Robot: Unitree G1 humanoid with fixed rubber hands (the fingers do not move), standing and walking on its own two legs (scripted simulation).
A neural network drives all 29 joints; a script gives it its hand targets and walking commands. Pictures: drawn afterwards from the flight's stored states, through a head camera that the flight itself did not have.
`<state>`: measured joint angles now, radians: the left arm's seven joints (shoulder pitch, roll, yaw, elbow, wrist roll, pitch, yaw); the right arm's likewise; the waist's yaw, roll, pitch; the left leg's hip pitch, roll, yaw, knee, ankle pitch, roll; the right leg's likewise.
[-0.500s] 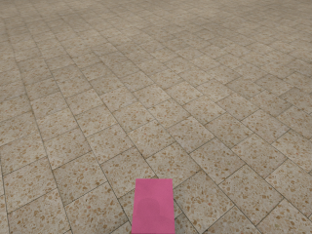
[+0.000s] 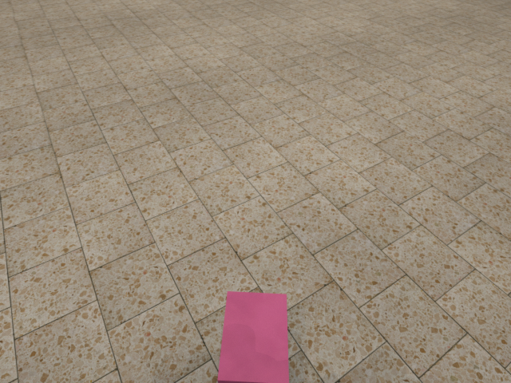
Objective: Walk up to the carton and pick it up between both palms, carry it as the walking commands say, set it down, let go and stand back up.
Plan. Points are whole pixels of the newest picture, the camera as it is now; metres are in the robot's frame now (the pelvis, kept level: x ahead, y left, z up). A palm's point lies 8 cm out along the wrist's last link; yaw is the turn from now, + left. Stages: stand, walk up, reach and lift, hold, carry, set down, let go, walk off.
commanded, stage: walk up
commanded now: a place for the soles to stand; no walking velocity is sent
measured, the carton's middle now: (254, 346) +0.40 +0.01 -0.65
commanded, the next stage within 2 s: reach and lift in 0.38 s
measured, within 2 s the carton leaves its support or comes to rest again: neither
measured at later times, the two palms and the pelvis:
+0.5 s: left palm out of the picture +0.11 +0.29 -0.11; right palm out of the picture +0.11 -0.28 -0.11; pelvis -0.01 +0.00 -0.01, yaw +0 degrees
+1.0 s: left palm (127, 347) +0.24 +0.26 -0.16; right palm (389, 361) +0.23 -0.24 -0.16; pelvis -0.08 +0.02 -0.07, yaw -4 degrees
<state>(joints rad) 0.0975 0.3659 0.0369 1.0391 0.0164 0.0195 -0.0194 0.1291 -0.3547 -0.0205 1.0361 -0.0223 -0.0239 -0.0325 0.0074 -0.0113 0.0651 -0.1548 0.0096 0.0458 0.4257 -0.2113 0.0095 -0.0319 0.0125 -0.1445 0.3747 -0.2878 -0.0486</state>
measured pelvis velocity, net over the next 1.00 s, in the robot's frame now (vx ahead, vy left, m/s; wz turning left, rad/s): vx -0.08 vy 0.02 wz -0.06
